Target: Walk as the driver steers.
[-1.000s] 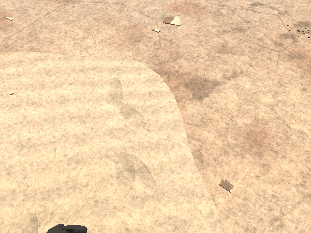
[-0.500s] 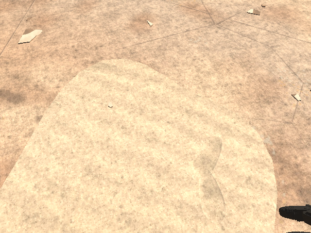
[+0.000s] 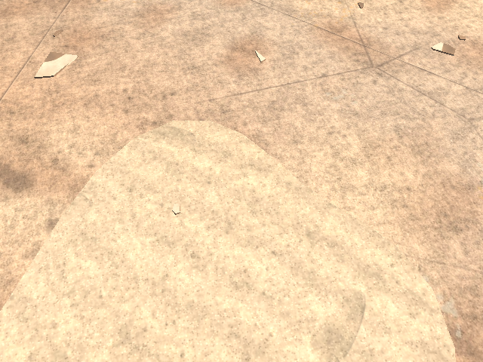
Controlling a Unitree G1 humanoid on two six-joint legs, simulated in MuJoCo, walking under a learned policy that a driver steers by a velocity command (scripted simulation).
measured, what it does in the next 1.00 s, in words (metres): walks ahead, turning right: right foot, then left foot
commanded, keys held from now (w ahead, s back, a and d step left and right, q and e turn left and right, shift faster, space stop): e+shift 0.58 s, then shift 0.08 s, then w+shift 0.34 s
